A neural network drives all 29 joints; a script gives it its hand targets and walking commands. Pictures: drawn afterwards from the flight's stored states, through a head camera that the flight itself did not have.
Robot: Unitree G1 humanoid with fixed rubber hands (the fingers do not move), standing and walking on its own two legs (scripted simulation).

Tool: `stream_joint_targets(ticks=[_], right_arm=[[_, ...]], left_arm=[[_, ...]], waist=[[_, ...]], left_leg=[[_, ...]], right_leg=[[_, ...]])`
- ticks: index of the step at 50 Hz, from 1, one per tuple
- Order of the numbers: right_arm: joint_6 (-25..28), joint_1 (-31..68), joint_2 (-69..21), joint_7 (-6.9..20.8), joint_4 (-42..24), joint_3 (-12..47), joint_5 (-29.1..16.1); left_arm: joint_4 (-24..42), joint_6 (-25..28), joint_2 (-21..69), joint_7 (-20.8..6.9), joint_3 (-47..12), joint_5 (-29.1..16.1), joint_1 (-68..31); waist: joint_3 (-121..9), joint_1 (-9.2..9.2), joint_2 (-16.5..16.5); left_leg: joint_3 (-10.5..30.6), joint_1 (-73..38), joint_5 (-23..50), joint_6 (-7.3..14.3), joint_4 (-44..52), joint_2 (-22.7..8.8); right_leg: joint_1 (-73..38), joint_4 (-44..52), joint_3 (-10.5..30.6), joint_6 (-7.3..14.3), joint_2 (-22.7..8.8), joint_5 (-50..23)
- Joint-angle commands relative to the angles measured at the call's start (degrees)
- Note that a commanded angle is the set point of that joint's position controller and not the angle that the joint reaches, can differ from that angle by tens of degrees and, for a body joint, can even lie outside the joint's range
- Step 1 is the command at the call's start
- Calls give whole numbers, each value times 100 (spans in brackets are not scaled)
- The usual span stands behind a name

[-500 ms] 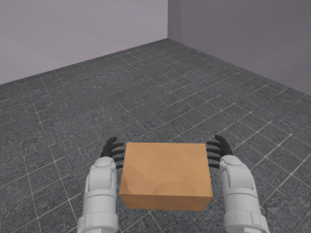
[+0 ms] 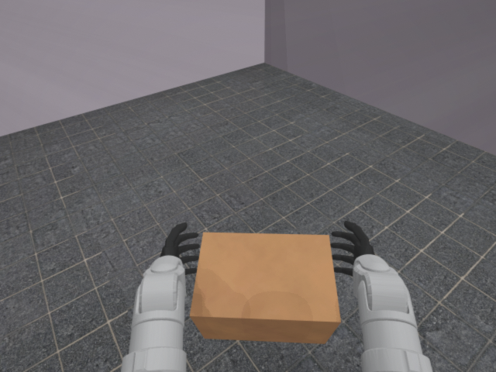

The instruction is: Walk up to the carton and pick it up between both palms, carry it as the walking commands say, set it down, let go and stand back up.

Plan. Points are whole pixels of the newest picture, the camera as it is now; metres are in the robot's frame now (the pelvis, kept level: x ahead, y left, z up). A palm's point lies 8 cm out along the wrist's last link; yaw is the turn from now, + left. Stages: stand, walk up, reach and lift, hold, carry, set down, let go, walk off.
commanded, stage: reach and lift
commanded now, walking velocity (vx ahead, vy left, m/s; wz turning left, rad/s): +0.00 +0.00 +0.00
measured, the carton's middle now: (264, 288) +0.29 +0.00 -0.04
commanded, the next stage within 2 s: hold in 0.08 s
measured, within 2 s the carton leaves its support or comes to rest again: neither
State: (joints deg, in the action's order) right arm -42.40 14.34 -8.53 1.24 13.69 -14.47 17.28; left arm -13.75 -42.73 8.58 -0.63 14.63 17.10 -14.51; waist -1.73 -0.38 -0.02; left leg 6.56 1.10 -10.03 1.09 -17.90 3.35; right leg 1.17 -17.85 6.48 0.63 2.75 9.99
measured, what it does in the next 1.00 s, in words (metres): stands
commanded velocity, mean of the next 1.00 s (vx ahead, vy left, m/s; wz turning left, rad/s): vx -0.04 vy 0.00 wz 0.00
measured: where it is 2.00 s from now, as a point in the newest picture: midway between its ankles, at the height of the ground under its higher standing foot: outside the picture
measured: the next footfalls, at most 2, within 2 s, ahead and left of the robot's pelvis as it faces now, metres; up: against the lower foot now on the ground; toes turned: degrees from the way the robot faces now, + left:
none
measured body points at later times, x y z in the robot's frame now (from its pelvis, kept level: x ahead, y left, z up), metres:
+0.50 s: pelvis -0.01 +0.00 +0.00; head -0.07 +0.00 +0.44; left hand +0.29 +0.16 +0.05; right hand +0.29 -0.16 +0.05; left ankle +0.00 +0.11 -0.75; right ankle +0.01 -0.12 -0.75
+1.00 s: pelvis -0.01 +0.00 -0.01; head -0.06 +0.01 +0.44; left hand +0.29 +0.16 +0.04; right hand +0.29 -0.16 +0.04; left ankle +0.01 +0.11 -0.75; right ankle +0.01 -0.12 -0.75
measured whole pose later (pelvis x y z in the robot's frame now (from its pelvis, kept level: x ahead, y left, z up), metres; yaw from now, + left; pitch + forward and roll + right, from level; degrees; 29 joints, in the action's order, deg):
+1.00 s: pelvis -0.01 +0.00 -0.01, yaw +0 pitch -3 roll +0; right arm -43.0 12.7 -8.2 -0.4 10.9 -12.4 16.5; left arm -11.3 -43.6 8.4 -0.2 13.2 16.3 -13.9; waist -4.5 0.2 0.4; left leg 5.7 9.2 -12.8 1.1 -25.2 3.6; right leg 9.2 -25.0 5.3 0.3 2.6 12.7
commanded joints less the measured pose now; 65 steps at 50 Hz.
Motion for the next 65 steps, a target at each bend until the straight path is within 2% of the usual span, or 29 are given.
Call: stream_joint_targets(ticks=[1,19,36,46,47,48,49,53,55,56,57,59,60,62,63,64,65], right_arm=[[101,2529,-4986,1483,-32,3065,-1554],[97,2836,-5140,1456,311,2912,-1558],[102,2557,-5055,1434,50,3070,-1632],[109,2407,-4935,1421,-135,3164,-1659],[109,2305,-5034,1448,122,3309,-1527],[93,2378,-5123,1443,-140,3467,-1611],[58,2464,-5171,1438,-403,3626,-1774],[-317,2456,-5296,1269,-1591,4230,-2379],[-592,2229,-5272,1140,-1937,4413,-2535],[-736,2146,-5294,1076,-2106,4492,-2623],[-881,2150,-5337,1012,-2247,4572,-2728],[-1162,2360,-5436,910,-2691,4752,-2937],[-1326,2423,-5499,825,-2981,4864,-3092],[-1653,2008,-5466,678,-3120,4918,-3189],[-1790,1876,-5463,626,-3186,4934,-3206],[-1910,1875,-5469,583,-3335,4968,-3250],[-2016,1911,-5477,533,-3490,5003,-3300]], left_arm=[[46,105,5052,-1466,-3014,-1545,-2559],[-198,138,4946,-1583,-2868,-1498,-2965],[28,105,4970,-1527,-2994,-1557,-2623],[182,103,4962,-1465,-3090,-1600,-2444],[-99,89,5045,-1554,-3299,-1562,-2618],[88,98,5219,-1557,-3376,-1689,-2615],[314,59,5275,-1548,-3517,-1844,-2683],[1333,-339,5386,-1321,-4190,-2366,-2556],[1686,-607,5318,-1188,-4359,-2473,-2306],[1886,-742,5289,-1131,-4415,-2538,-2225],[2066,-883,5242,-1085,-4438,-2593,-2173],[2517,-1142,5285,-998,-4583,-2718,-2292],[2855,-1302,5343,-934,-4698,-2864,-2427],[2995,-1631,5409,-760,-4747,-2957,-2043],[3043,-1777,5412,-689,-4743,-2968,-1851],[3174,-1900,5447,-626,-4770,-2995,-1752],[3395,-2014,5473,-572,-4819,-3040,-1789]], waist=[[-915,10,-25],[-731,43,17],[-843,34,-16],[-827,19,-42],[-646,52,-6],[-811,40,-14],[-967,50,-62],[-1802,87,-125],[-2142,83,-157],[-2211,82,-140],[-2202,94,-130],[-2022,99,312],[-1937,86,471],[-1882,58,595],[-1837,37,431],[-1709,35,150],[-1590,49,-228]], left_leg=[[-116,-95,1068,-146,207,71],[-182,135,303,-77,183,65],[-132,-46,902,-122,166,65],[-95,-97,1037,-148,165,47],[107,975,280,-83,-484,-991],[269,1121,656,-7,-562,-1063],[247,1285,1037,34,-741,-1103],[148,1283,2577,181,-1462,-1088],[214,1297,3100,282,-1710,-1163],[243,1391,3139,325,-1799,-1188],[273,1599,2400,336,-1747,-1152],[159,2002,652,200,-1729,-926],[-10,2093,99,90,-1835,-746],[-271,1701,-719,-29,-2001,-460],[-249,1589,-817,3,-1724,-497],[-55,1551,-869,77,-1252,-677],[296,1687,-994,203,-848,-966]], right_leg=[[-138,197,-159,-12,141,-889],[-32,238,-140,-6,77,-275],[-135,212,-113,-19,98,-735],[-87,196,-112,-4,116,-743],[932,-469,-103,75,-809,144],[946,-670,33,92,-839,37],[1002,-838,56,99,-893,-273],[1101,-1678,36,182,-965,-2052],[1193,-2002,3,217,-958,-2388],[1214,-2090,-5,245,-967,-2410],[1237,-1976,56,279,-983,-1990],[1322,-1469,370,402,-1180,-1310],[1427,-1223,507,493,-1300,-971],[2166,-760,679,620,-1450,-68],[2405,-681,547,519,-1350,531],[2635,-751,306,343,-1121,1181],[2697,-1019,-42,181,-823,1496]])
